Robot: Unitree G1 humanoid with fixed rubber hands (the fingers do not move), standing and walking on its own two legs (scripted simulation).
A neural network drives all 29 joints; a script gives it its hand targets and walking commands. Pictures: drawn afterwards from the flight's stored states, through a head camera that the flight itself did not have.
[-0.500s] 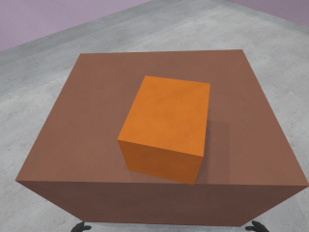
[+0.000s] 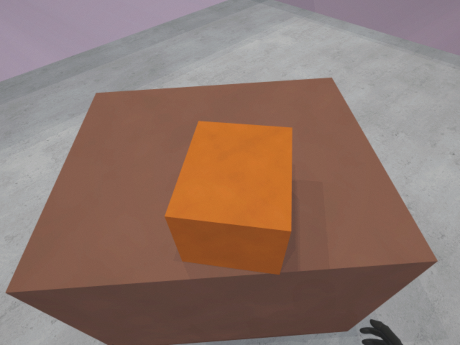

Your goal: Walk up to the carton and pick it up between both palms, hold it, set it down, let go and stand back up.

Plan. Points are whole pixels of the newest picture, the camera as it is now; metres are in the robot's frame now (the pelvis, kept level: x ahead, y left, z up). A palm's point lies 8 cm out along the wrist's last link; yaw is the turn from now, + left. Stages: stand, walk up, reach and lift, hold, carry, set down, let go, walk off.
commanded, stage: walk up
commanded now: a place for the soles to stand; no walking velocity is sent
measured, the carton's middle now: (237, 194) +0.41 +0.00 -0.01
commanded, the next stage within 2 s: reach and lift in 0.70 s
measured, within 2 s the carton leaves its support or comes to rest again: neither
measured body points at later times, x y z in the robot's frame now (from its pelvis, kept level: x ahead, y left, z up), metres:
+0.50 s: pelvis -0.01 +0.00 -0.01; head +0.00 -0.01 +0.44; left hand +0.12 +0.26 -0.10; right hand +0.06 -0.28 -0.12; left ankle -0.01 +0.11 -0.73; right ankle +0.03 -0.13 -0.73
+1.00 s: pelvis -0.01 +0.00 +0.00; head +0.03 +0.00 +0.44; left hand +0.20 +0.23 -0.09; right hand +0.13 -0.27 -0.10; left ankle -0.01 +0.11 -0.73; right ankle +0.03 -0.13 -0.73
